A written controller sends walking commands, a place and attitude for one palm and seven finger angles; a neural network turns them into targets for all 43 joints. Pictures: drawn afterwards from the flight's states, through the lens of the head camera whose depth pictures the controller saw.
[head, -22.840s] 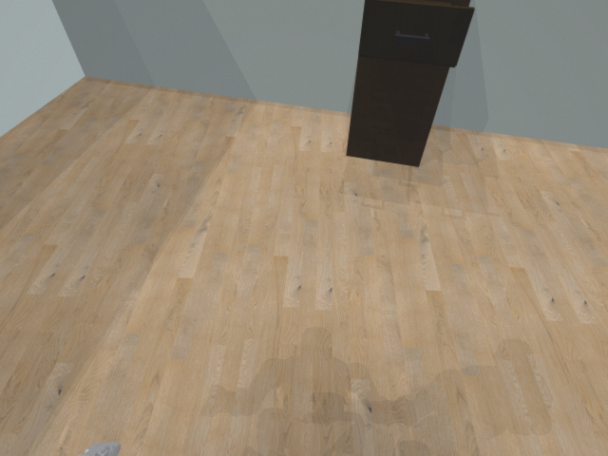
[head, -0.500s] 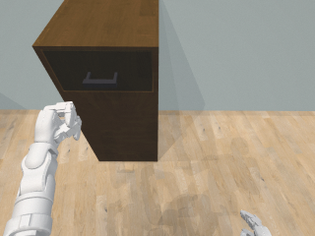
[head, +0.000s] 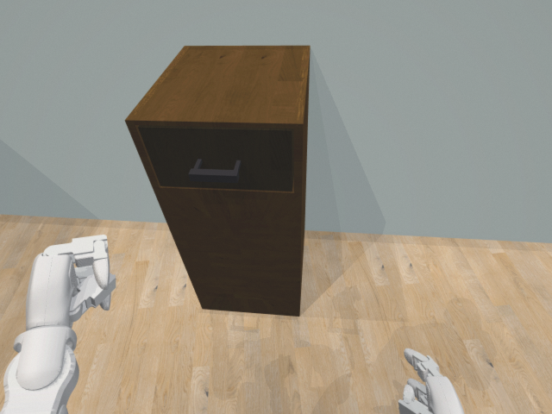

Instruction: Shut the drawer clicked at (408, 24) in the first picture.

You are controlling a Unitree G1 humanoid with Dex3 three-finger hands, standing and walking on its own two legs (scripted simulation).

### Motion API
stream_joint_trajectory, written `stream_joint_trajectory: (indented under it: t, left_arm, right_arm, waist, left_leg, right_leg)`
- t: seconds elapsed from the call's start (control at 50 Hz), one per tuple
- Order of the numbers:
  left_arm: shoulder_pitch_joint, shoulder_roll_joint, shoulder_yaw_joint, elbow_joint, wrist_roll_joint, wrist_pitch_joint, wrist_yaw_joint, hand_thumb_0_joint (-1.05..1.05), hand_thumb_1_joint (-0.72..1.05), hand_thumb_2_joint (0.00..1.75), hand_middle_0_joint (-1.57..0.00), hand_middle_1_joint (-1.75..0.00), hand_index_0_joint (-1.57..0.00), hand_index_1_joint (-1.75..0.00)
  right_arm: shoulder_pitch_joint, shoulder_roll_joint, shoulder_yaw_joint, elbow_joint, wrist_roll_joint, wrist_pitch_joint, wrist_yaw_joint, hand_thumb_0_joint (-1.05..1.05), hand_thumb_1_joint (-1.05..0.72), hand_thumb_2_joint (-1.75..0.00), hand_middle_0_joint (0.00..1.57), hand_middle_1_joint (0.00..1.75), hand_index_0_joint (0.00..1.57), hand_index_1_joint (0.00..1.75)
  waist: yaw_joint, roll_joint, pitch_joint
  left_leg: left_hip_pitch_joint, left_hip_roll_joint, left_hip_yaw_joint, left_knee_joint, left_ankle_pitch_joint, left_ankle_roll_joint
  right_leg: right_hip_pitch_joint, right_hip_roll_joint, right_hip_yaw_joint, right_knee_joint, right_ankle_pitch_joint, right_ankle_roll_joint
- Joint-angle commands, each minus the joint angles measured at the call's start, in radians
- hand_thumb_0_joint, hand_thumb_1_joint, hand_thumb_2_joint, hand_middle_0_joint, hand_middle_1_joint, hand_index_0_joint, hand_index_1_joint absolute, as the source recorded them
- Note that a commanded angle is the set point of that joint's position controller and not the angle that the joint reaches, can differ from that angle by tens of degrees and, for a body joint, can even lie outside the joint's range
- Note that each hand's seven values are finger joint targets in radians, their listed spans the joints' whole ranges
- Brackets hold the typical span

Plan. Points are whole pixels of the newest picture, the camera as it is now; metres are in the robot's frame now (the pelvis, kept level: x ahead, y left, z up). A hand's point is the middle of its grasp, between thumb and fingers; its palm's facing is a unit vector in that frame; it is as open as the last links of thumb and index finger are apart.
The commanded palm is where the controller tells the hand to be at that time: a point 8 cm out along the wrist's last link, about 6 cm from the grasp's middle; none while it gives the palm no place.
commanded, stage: draw the hand back to the body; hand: left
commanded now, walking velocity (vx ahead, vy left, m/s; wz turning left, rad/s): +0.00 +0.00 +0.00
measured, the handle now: (216, 169) +0.62 +0.22 -0.01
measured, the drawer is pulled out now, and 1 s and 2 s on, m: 0.00 0.00 0.00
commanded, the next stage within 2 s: step back with the hand held close in 0.36 s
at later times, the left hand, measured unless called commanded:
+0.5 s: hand (70, 325) +0.16 +0.24 +0.15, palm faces +0.42 -0.81 -0.40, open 3.2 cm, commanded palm +0.11 +0.27 +0.17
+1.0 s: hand (33, 359) +0.13 +0.25 +0.15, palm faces +0.36 -0.77 -0.53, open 3.2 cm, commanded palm +0.07 +0.29 +0.17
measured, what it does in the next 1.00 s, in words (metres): shifts its weight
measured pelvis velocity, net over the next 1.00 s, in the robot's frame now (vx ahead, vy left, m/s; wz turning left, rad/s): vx -0.06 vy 0.01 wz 0.00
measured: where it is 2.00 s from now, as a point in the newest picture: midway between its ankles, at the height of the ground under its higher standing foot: outside the picture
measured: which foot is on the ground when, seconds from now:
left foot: down 0.00-1.00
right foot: down 0.00-1.00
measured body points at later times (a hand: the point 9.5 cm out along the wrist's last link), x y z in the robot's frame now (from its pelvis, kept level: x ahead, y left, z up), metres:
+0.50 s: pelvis -0.02 -0.01 +0.00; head -0.04 -0.03 +0.45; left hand +0.14 +0.28 +0.18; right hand +0.17 -0.22 -0.08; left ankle -0.05 +0.11 -0.74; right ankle +0.01 -0.12 -0.74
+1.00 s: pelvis -0.06 +0.01 -0.01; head -0.05 +0.00 +0.44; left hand +0.10 +0.29 +0.18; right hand +0.12 -0.22 -0.09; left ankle -0.05 +0.11 -0.74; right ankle +0.01 -0.12 -0.74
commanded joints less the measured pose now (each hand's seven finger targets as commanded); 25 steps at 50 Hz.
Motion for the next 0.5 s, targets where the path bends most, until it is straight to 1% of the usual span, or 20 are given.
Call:
stream_joint_trajectory:
  t: [0.0,0.02,0.04,0.06,0.1,0.12,0.16,0.2,0.22,0.24,0.26,0.28,0.32,0.34,0.36,0.38,0.42,0.44,0.46,0.48]
  left_arm:
    - [-0.043,0.189,0.140,-0.342,-0.003,-0.071,0.016,0.00,0.90,0.90,-1.40,-1.60,-1.40,-1.60]
    - [0.001,0.187,0.149,-0.364,-0.002,-0.074,0.018,0.00,0.90,0.90,-1.40,-1.60,-1.40,-1.60]
    - [0.032,0.200,0.160,-0.387,0.000,-0.075,0.019,0.00,0.90,0.90,-1.40,-1.60,-1.40,-1.60]
    - [0.059,0.192,0.160,-0.405,-0.003,-0.078,0.021,0.00,0.90,0.90,-1.40,-1.60,-1.40,-1.60]
    - [0.116,0.192,0.172,-0.441,-0.002,-0.085,0.025,0.00,0.90,0.90,-1.40,-1.60,-1.40,-1.60]
    - [0.142,0.199,0.183,-0.465,0.000,-0.089,0.028,0.00,0.90,0.90,-1.40,-1.60,-1.40,-1.60]
    - [0.186,0.203,0.198,-0.485,0.000,-0.095,0.029,0.00,0.90,0.90,-1.40,-1.60,-1.40,-1.60]
    - [0.159,0.173,0.171,-0.451,0.007,-0.096,0.030,0.00,0.90,0.90,-1.40,-1.60,-1.40,-1.60]
    - [0.147,0.168,0.167,-0.437,0.008,-0.096,0.031,0.00,0.90,0.90,-1.40,-1.60,-1.40,-1.60]
    - [0.132,0.166,0.162,-0.416,0.010,-0.093,0.031,0.00,0.90,0.90,-1.40,-1.60,-1.40,-1.60]
    - [0.119,0.169,0.165,-0.417,0.010,-0.098,0.033,0.00,0.90,0.90,-1.40,-1.60,-1.40,-1.60]
    - [0.126,0.168,0.168,-0.418,0.011,-0.103,0.035,0.00,0.90,0.90,-1.40,-1.60,-1.40,-1.60]
    - [0.133,0.172,0.173,-0.416,0.012,-0.107,0.037,0.00,0.90,0.90,-1.40,-1.60,-1.40,-1.60]
    - [0.127,0.178,0.175,-0.417,0.012,-0.106,0.035,0.00,0.90,0.90,-1.40,-1.60,-1.40,-1.60]
    - [0.123,0.178,0.174,-0.438,0.012,-0.109,0.037,0.00,0.90,0.90,-1.40,-1.60,-1.40,-1.60]
    - [0.132,0.181,0.181,-0.438,0.011,-0.109,0.038,0.00,0.90,0.90,-1.40,-1.60,-1.40,-1.60]
    - [0.139,0.183,0.182,-0.452,0.013,-0.110,0.039,0.00,0.90,0.90,-1.40,-1.60,-1.40,-1.60]
    - [0.142,0.194,0.194,-0.447,0.014,-0.107,0.040,0.00,0.90,0.90,-1.40,-1.60,-1.40,-1.60]
    - [0.144,0.181,0.185,-0.439,0.012,-0.106,0.038,0.00,0.90,0.90,-1.40,-1.60,-1.40,-1.60]
    - [0.061,0.283,0.310,-0.500,0.007,-0.151,0.044,0.00,0.90,0.90,-1.40,-1.60,-1.40,-1.60]
  right_arm:
    - [-0.129,-0.101,-0.056,-0.157,-0.001,-0.072,-0.009,0.00,-0.90,-0.90,0.20,0.30,0.20,0.30]
    - [-0.126,-0.099,-0.057,-0.155,-0.003,-0.079,-0.009,0.00,-0.90,-0.90,0.20,0.30,0.20,0.30]
    - [-0.129,-0.101,-0.060,-0.156,-0.002,-0.086,-0.008,0.00,-0.90,-0.90,0.20,0.30,0.20,0.30]
    - [-0.129,-0.096,-0.059,-0.158,-0.003,-0.092,-0.009,0.00,-0.90,-0.90,0.20,0.30,0.20,0.30]
    - [-0.125,-0.094,-0.062,-0.158,-0.001,-0.106,-0.013,0.00,-0.90,-0.90,0.20,0.30,0.20,0.30]
    - [-0.121,-0.094,-0.065,-0.159,0.000,-0.113,-0.014,0.00,-0.90,-0.90,0.20,0.30,0.20,0.30]
    - [-0.122,-0.091,-0.065,-0.160,0.002,-0.127,-0.018,0.00,-0.90,-0.90,0.20,0.30,0.20,0.30]
    - [-0.112,-0.094,-0.066,-0.145,0.001,-0.134,-0.022,0.00,-0.90,-0.90,0.20,0.30,0.20,0.30]
    - [-0.107,-0.096,-0.069,-0.141,0.002,-0.137,-0.026,0.00,-0.90,-0.90,0.20,0.30,0.20,0.30]
    - [-0.105,-0.098,-0.070,-0.136,0.002,-0.139,-0.029,0.00,-0.90,-0.90,0.20,0.30,0.20,0.30]
    - [-0.104,-0.098,-0.070,-0.137,0.001,-0.143,-0.032,0.00,-0.90,-0.90,0.20,0.30,0.20,0.30]
    - [-0.102,-0.097,-0.071,-0.135,0.002,-0.145,-0.033,0.00,-0.90,-0.90,0.20,0.30,0.20,0.30]
    - [-0.103,-0.094,-0.071,-0.134,-0.001,-0.149,-0.034,0.00,-0.90,-0.90,0.20,0.30,0.20,0.30]
    - [-0.109,-0.097,-0.069,-0.134,-0.002,-0.152,-0.035,0.00,-0.90,-0.90,0.20,0.30,0.20,0.30]
    - [-0.108,-0.094,-0.067,-0.134,-0.004,-0.156,-0.034,0.00,-0.90,-0.90,0.20,0.30,0.20,0.30]
    - [-0.108,-0.092,-0.066,-0.134,-0.005,-0.159,-0.034,0.00,-0.90,-0.90,0.20,0.30,0.20,0.30]
    - [-0.110,-0.090,-0.066,-0.134,-0.007,-0.162,-0.032,0.00,-0.90,-0.90,0.20,0.30,0.20,0.30]
    - [-0.113,-0.092,-0.065,-0.132,-0.008,-0.163,-0.033,0.00,-0.90,-0.90,0.20,0.30,0.20,0.30]
    - [-0.114,-0.087,-0.062,-0.132,-0.008,-0.163,-0.033,0.00,-0.90,-0.90,0.20,0.30,0.20,0.30]
    - [-0.098,-0.107,-0.064,-0.166,-0.005,-0.128,-0.027,0.00,-0.90,-0.90,0.20,0.30,0.20,0.30]
  waist:
    - [0.007,-0.006,-0.110]
    - [0.011,0.007,-0.116]
    - [0.014,0.003,-0.107]
    - [0.014,-0.013,-0.097]
    - [0.015,-0.013,-0.074]
    - [0.016,-0.014,-0.076]
    - [0.020,-0.023,-0.036]
    - [0.007,-0.037,0.005]
    - [0.003,-0.036,0.014]
    - [0.001,-0.052,0.036]
    - [0.000,-0.054,0.036]
    - [0.004,-0.035,0.012]
    - [0.010,-0.066,-0.012]
    - [0.014,-0.037,-0.005]
    - [0.014,-0.017,-0.021]
    - [0.018,-0.020,-0.039]
    - [0.020,-0.013,-0.044]
    - [0.023,-0.009,-0.035]
    - [0.021,-0.009,-0.014]
    - [-0.028,-0.060,0.078]
  left_leg:
    - [-0.081,0.002,-0.021,-0.056,0.289,0.008]
    - [-0.081,0.002,-0.023,-0.053,0.303,0.006]
    - [-0.083,0.002,-0.024,-0.053,0.291,0.004]
    - [-0.087,0.003,-0.025,-0.056,0.270,0.005]
    - [-0.089,0.005,-0.020,-0.050,0.251,0.007]
    - [-0.090,0.006,-0.021,-0.049,0.241,0.006]
    - [-0.102,0.008,-0.025,-0.051,0.212,0.005]
    - [-0.107,0.007,-0.023,-0.051,0.176,0.009]
    - [-0.103,0.007,-0.018,-0.050,0.160,0.013]
    - [-0.103,0.006,-0.022,-0.054,0.125,0.013]
    - [-0.107,0.006,-0.023,-0.057,0.109,0.016]
    - [-0.094,0.004,-0.018,-0.052,0.114,0.018]
    - [-0.092,0.003,-0.022,-0.052,0.133,0.020]
    - [-0.095,0.001,-0.026,-0.055,0.129,0.017]
    - [-0.093,0.001,-0.027,-0.057,0.138,0.015]
    - [-0.087,0.000,-0.025,-0.053,0.153,0.016]
    - [-0.089,0.000,-0.026,-0.053,0.178,0.013]
    - [-0.094,-0.001,-0.029,-0.056,0.174,0.010]
    - [-0.101,0.000,-0.027,-0.058,0.173,0.009]
    - [-0.197,0.013,-0.039,-0.031,0.098,0.028]
  right_leg:
    - [0.138,0.017,0.037,-0.036,0.194,-0.028]
    - [0.144,0.015,0.036,-0.032,0.202,-0.029]
    - [0.139,0.020,0.037,-0.039,0.188,-0.028]
    - [0.132,0.017,0.036,-0.040,0.170,-0.025]
    - [0.112,0.018,0.038,-0.045,0.154,-0.025]
    - [0.110,0.018,0.039,-0.044,0.143,-0.025]
    - [0.089,0.022,0.041,-0.056,0.109,-0.026]
    - [0.051,0.021,0.040,-0.064,0.068,-0.024]
    - [0.039,0.018,0.043,-0.069,0.051,-0.022]
    - [0.019,0.021,0.046,-0.089,0.007,-0.022]
    - [0.022,0.016,0.047,-0.087,-0.011,-0.021]
    - [0.029,0.014,0.050,-0.085,-0.008,-0.022]
    - [0.051,0.014,0.048,-0.075,0.011,-0.021]
    - [0.052,0.014,0.052,-0.080,0.007,-0.024]
    - [0.067,0.012,0.052,-0.074,0.020,-0.025]
    - [0.078,0.011,0.052,-0.070,0.040,-0.024]
    - [0.093,0.013,0.052,-0.064,0.072,-0.026]
    - [0.094,0.016,0.052,-0.070,0.067,-0.027]
    - [0.088,0.015,0.051,-0.070,0.068,-0.027]
    - [-0.028,-0.037,0.158,-0.136,0.060,-0.025]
